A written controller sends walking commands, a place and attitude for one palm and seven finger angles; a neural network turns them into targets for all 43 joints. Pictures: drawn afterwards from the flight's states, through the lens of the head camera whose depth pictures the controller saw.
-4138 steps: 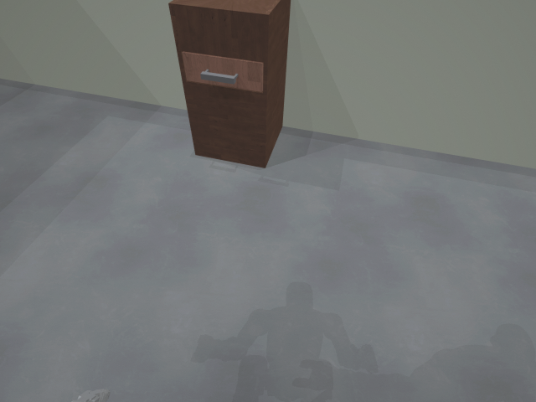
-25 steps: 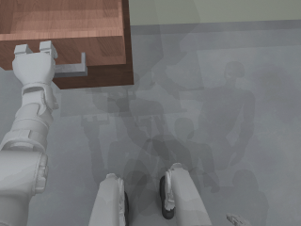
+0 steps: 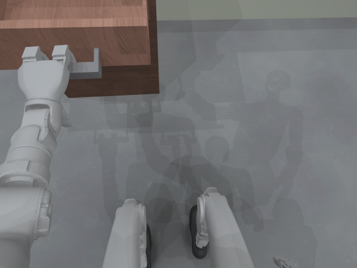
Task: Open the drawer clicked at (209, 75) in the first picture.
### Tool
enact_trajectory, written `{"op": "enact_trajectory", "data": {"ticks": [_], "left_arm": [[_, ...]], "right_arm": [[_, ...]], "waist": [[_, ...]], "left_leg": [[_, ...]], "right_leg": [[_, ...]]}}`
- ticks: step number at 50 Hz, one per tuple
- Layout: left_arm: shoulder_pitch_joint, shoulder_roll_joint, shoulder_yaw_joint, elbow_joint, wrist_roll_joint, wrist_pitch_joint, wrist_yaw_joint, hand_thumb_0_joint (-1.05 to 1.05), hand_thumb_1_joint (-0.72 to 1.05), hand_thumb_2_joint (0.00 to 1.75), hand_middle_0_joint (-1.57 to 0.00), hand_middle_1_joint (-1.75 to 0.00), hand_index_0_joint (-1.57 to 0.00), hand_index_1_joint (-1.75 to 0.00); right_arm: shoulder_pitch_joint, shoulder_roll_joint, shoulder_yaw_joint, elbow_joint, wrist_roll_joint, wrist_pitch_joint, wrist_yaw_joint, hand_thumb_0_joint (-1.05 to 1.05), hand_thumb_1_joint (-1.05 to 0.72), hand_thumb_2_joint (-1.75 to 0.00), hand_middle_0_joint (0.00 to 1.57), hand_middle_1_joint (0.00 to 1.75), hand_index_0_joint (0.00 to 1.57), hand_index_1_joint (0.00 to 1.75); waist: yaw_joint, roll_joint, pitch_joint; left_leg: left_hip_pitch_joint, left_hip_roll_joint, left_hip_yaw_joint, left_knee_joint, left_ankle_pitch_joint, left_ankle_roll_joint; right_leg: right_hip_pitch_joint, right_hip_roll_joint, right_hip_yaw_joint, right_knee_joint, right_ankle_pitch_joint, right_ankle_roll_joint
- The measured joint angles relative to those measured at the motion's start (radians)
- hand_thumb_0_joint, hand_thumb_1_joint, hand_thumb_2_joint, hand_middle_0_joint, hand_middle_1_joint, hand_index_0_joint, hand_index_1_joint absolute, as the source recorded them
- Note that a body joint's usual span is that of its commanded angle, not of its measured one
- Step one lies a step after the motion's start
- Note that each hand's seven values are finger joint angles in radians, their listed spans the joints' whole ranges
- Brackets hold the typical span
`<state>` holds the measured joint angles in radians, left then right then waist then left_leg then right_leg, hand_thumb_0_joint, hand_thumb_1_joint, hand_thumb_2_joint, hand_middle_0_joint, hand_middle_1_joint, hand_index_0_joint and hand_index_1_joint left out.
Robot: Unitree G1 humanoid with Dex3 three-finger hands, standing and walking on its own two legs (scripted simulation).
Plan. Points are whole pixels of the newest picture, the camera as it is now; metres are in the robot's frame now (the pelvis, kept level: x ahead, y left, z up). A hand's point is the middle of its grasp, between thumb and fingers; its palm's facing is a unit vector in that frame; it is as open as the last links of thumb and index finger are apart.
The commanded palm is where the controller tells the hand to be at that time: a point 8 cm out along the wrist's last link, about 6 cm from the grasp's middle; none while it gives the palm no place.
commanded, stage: lower the fingers behind the handle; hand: left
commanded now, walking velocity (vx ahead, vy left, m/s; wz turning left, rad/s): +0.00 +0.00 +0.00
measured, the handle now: (63, 62) +0.57 +0.24 -0.04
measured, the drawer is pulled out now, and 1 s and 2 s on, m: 0.15 0.15 0.16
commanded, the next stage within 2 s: close the thumb around the handle in 0.80 s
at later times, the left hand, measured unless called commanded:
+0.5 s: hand (66, 87) +0.52 +0.24 -0.06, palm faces +0.03 -0.01 -1.00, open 13.9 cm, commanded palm +0.50 +0.22 -0.02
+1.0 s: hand (65, 88) +0.51 +0.24 -0.06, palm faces +0.00 -0.02 -1.00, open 13.7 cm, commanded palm +0.50 +0.23 -0.02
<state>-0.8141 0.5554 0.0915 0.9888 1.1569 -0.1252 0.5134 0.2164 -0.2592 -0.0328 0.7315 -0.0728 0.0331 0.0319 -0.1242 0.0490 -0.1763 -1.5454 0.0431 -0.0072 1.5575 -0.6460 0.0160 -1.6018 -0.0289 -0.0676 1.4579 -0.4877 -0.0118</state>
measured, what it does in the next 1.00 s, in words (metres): stands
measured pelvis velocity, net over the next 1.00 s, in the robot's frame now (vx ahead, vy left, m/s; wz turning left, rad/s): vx -0.01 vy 0.00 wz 0.00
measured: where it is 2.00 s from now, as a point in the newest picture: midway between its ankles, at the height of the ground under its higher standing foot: (171, 250)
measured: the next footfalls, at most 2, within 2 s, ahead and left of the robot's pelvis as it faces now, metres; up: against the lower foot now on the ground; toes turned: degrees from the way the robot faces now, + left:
none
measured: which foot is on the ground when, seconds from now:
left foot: down 0.00-1.00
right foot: down 0.00-1.00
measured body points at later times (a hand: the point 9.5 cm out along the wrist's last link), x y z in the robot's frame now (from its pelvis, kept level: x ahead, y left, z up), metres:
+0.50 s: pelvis -0.01 +0.00 -0.02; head +0.20 +0.02 +0.38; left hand +0.51 +0.24 -0.01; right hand +0.03 -0.27 -0.15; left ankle +0.02 +0.11 -0.55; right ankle +0.08 -0.12 -0.55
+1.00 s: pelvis -0.01 +0.00 -0.02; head +0.20 +0.01 +0.38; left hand +0.51 +0.24 -0.01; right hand +0.04 -0.28 -0.16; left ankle +0.02 +0.11 -0.55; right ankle +0.08 -0.12 -0.55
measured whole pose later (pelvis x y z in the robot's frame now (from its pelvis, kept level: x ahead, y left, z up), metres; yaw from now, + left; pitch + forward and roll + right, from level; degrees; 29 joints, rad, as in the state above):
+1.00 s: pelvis -0.01 +0.00 -0.02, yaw +0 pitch +37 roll -3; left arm -0.88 0.59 0.06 1.04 1.16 -0.14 0.48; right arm 0.23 -0.27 -0.01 0.72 -0.07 0.02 0.02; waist -0.14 0.06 -0.20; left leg -1.63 0.04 -0.01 1.65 -0.67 0.02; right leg -1.69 -0.03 -0.07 1.54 -0.50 -0.01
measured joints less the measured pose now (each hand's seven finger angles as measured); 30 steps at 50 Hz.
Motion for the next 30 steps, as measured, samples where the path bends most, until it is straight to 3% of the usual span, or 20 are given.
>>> {"op": "enact_trajectory", "data": {"ticks": [8,14,20,25,30], "left_arm": [[-0.043,-0.011,-0.046,0.089,-0.01,0.056,-0.052,0.0,-0.49,0.3,-0.31,-1.19,-0.32,-1.2],[-0.044,-0.002,-0.051,0.114,0.0,0.016,-0.071,0.0,-0.49,0.3,-0.32,-1.2,-0.32,-1.2],[-0.053,0.008,-0.034,0.089,0.024,-0.018,-0.012,0.0,-0.49,0.3,-0.3,-1.2,-0.32,-1.2],[-0.082,0.007,-0.028,0.077,0.023,0.016,0.022,0.0,-0.49,0.3,-0.3,-1.2,-0.32,-1.2],[-0.085,0.006,-0.029,0.066,0.001,0.067,-0.017,0.0,-0.49,0.3,-0.29,-1.2,-0.32,-1.2]], "right_arm": [[-0.012,0.018,0.034,-0.008,0.005,0.0,-0.005,0.01,-0.91,-0.9,0.2,0.3,0.2,0.3],[0.011,0.006,0.036,-0.025,0.001,-0.009,-0.01,0.01,-0.91,-0.9,0.21,0.3,0.2,0.3],[0.027,-0.006,0.023,-0.016,-0.007,-0.011,-0.005,0.01,-0.91,-0.9,0.2,0.3,0.2,0.3],[0.018,-0.005,0.019,-0.004,-0.006,-0.006,0.006,0.01,-0.91,-0.9,0.2,0.3,0.2,0.3],[0.004,0.002,0.024,-0.006,0.005,0.001,0.009,0.01,-0.91,-0.9,0.2,0.3,0.2,0.3]], "waist": [[-0.024,0.007,-0.022],[-0.033,0.01,-0.032],[-0.027,0.01,-0.03],[-0.024,0.009,-0.017],[-0.027,0.015,-0.008]], "left_leg": [[0.033,0.001,-0.007,-0.017,0.004,0.003],[0.016,0.001,-0.003,0.003,-0.003,0.007],[-0.044,-0.003,-0.003,0.055,-0.015,0.008],[-0.083,-0.003,-0.005,0.087,-0.018,0.006],[-0.079,0.001,-0.005,0.082,-0.012,0.004]], "right_leg": [[0.04,0.002,-0.007,-0.026,0.007,0.002],[0.021,0.002,-0.002,-0.007,0.002,0.005],[-0.04,-0.003,-0.001,0.047,-0.01,0.005],[-0.08,-0.004,-0.001,0.078,-0.011,0.003],[-0.077,0.001,-0.001,0.072,-0.003,0.0]]}}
